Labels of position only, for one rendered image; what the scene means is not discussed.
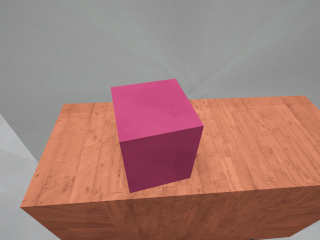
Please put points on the carton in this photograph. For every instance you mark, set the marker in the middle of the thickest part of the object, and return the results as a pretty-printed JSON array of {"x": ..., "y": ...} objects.
[{"x": 159, "y": 133}]

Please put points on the pedestal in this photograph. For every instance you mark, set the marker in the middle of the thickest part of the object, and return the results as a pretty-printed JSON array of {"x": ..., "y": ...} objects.
[{"x": 256, "y": 175}]

